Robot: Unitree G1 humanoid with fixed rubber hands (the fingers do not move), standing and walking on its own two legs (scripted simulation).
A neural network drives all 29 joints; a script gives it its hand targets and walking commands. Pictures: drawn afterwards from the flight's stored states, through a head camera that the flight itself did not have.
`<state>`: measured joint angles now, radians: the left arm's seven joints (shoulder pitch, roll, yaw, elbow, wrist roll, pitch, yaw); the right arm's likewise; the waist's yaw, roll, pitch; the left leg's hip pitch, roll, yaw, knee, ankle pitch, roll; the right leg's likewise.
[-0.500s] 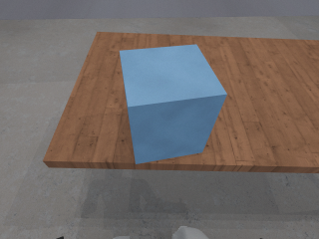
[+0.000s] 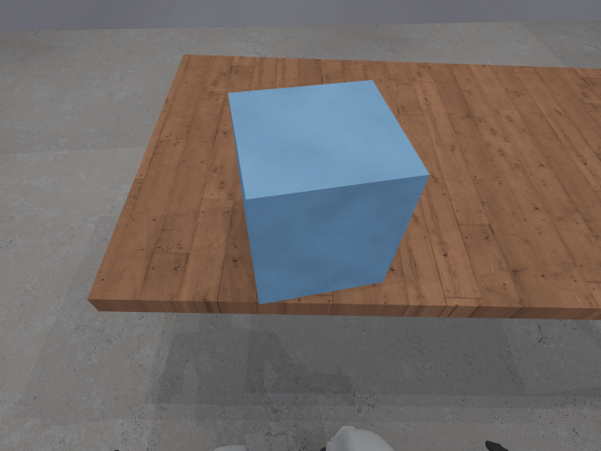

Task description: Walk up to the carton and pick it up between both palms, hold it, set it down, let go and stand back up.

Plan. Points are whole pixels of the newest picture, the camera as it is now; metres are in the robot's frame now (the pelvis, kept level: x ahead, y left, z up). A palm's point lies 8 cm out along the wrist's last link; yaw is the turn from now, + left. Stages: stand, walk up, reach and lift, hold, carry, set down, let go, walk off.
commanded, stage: walk up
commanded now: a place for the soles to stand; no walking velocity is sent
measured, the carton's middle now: (313, 197) +0.46 -0.01 +0.06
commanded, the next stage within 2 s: reach and lift in 0.30 s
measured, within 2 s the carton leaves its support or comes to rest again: neither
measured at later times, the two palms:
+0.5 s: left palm out of the picture +0.12 +0.27 -0.13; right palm out of the picture +0.12 -0.30 -0.14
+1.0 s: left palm (103, 423) +0.17 +0.26 -0.05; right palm (520, 440) +0.15 -0.28 -0.07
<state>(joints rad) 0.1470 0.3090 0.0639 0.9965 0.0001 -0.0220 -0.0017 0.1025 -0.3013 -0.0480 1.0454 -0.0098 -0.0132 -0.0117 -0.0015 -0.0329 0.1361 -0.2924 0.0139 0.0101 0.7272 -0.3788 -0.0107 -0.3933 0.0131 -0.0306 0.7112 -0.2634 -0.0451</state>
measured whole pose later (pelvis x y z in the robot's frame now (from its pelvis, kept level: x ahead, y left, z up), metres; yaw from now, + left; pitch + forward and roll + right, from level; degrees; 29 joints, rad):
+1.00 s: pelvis +0.01 -0.02 +0.01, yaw +2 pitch +1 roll +2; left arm 0.16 0.30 0.09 0.37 0.00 0.31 0.02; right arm 0.30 -0.30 -0.05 0.52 0.03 -0.13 0.05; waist 0.00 -0.02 0.11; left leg -0.32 0.03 0.00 0.62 -0.32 -0.05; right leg -0.43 0.01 -0.06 0.66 -0.26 -0.07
